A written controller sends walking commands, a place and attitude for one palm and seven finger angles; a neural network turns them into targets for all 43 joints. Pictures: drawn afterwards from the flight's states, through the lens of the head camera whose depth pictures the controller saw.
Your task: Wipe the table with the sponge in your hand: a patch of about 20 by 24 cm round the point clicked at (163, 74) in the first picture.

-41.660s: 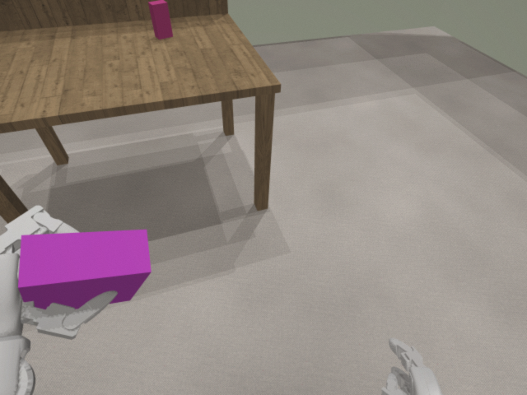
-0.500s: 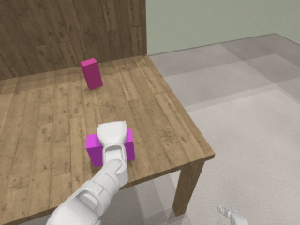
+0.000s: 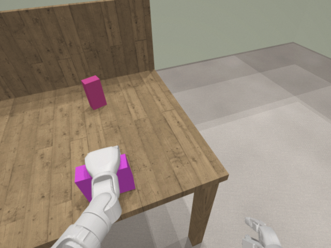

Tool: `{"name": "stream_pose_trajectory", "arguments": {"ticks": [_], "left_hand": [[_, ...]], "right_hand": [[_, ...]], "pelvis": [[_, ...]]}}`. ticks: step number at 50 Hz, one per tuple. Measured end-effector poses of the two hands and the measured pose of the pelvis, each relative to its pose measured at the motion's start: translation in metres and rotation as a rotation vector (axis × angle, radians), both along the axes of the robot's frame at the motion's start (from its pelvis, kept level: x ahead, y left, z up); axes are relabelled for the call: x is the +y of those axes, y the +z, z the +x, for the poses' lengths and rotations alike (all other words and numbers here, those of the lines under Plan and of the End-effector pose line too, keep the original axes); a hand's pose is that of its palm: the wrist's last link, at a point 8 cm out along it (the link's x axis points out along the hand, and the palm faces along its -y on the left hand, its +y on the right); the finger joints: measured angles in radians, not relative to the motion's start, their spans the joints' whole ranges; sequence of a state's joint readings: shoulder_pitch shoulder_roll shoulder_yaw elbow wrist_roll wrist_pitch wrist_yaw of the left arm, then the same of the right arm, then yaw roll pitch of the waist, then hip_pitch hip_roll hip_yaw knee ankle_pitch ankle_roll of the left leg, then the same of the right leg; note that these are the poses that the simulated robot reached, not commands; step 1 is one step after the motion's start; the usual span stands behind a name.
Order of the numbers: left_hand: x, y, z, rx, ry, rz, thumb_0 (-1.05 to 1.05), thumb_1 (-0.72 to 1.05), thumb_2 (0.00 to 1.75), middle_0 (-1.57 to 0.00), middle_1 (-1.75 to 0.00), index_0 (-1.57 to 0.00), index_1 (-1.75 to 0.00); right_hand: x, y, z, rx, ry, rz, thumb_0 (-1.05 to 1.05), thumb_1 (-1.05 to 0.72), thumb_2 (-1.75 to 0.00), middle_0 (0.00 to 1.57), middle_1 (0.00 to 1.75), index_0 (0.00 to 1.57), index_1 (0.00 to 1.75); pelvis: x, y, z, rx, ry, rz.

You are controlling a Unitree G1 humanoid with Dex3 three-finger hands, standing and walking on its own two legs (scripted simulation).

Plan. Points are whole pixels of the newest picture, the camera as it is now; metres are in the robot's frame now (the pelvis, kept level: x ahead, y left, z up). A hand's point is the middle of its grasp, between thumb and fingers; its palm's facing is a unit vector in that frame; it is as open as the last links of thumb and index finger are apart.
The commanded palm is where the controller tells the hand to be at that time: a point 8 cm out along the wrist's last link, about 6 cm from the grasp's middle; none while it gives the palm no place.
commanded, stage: slide back across to the middle lane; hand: left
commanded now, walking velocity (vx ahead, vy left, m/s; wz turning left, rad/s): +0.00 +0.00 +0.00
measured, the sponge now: (108, 181) +0.31 +0.20 -0.03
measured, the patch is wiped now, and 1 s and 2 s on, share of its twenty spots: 1.00 1.00 1.00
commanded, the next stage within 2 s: wipe forward along the middle lane in 0.16 s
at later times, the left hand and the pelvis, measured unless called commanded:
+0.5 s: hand (95, 177) +0.30 +0.23 +0.00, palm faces -0.10 -0.06 -0.99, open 9.3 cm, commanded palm +0.29 +0.23 +0.03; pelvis +0.00 +0.00 +0.00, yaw +1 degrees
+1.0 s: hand (93, 161) +0.36 +0.25 +0.00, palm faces -0.11 +0.01 -0.99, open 9.3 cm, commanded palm +0.34 +0.25 +0.02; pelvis -0.03 +0.00 -0.02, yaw +1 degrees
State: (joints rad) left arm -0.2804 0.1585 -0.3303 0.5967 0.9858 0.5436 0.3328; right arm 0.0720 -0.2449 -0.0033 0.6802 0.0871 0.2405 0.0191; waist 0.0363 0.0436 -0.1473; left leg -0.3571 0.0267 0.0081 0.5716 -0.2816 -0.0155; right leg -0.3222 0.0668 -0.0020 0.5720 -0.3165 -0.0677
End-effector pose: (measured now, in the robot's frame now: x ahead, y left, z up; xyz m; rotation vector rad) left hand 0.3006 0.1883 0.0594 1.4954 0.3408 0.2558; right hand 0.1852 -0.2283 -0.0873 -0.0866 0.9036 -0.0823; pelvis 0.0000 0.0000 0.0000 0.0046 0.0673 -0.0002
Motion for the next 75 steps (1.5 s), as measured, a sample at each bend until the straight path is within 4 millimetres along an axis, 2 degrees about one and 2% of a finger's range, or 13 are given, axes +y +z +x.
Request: {"name": "stream_pose_trajectory", "arguments": {"ticks": [11,20,28,44,51,59,75], "left_hand": [[0.021,0.001,-0.015,0.013,0.021,-0.012,0.01,-0.44,1.12,-0.77,-1.46,-0.79,-1.46],[0.032,-0.003,-0.016,0.05,0.024,0.002,0.0,-0.45,1.12,-0.79,-1.45,-0.8,-1.45],[0.036,-0.004,-0.006,0.05,0.006,0.022,-0.02,-0.49,1.15,-0.82,-1.42,-0.83,-1.41],[0.052,-0.004,0.033,0.065,0.013,0.067,0.01,-0.51,1.17,-0.83,-1.4,-0.84,-1.4],[0.056,-0.005,0.043,0.067,0.007,0.079,0.01,-0.52,1.17,-0.83,-1.4,-0.85,-1.41],[0.062,-0.004,0.058,0.062,0.018,0.085,0.02,-0.52,1.18,-0.83,-1.4,-0.85,-1.41],[0.08,-0.004,0.089,0.075,0.033,0.088,0.02,-0.52,1.18,-0.83,-1.4,-0.85,-1.42]], "right_hand": [[-0.002,0.01,0.023,-0.076,0.016,-0.004,0.01,-0.91,-0.9,0.2,0.3,0.2,0.29],[-0.002,0.006,0.02,-0.07,0.022,-0.021,0.01,-0.9,-0.9,0.2,0.3,0.2,0.3],[-0.004,-0.014,-0.007,-0.001,0.009,-0.038,0.01,-0.9,-0.9,0.2,0.3,0.2,0.3],[-0.025,-0.047,-0.096,0.182,-0.077,-0.075,0.01,-0.9,-0.9,0.2,0.3,0.2,0.3],[-0.031,-0.054,-0.124,0.235,-0.108,-0.087,0.01,-0.91,-0.9,0.2,0.3,0.2,0.3],[-0.032,-0.057,-0.138,0.259,-0.121,-0.095,0.01,-0.91,-0.9,0.2,0.3,0.2,0.3],[-0.025,-0.057,-0.145,0.286,-0.132,-0.111,0.01,-0.9,-0.9,0.2,0.3,0.21,0.3]], "pelvis": [[-0.004,0.001,0.007,-0.01,-0.004,0.004],[-0.005,0.0,0.003,-0.004,0.007,0.002],[-0.004,-0.004,-0.007,0.026,0.018,0.001],[-0.006,-0.015,-0.028,0.101,0.019,-0.009],[-0.005,-0.019,-0.033,0.122,0.018,-0.014],[-0.004,-0.022,-0.037,0.151,0.019,-0.021],[0.004,-0.026,-0.031,0.203,0.014,-0.035]]}}
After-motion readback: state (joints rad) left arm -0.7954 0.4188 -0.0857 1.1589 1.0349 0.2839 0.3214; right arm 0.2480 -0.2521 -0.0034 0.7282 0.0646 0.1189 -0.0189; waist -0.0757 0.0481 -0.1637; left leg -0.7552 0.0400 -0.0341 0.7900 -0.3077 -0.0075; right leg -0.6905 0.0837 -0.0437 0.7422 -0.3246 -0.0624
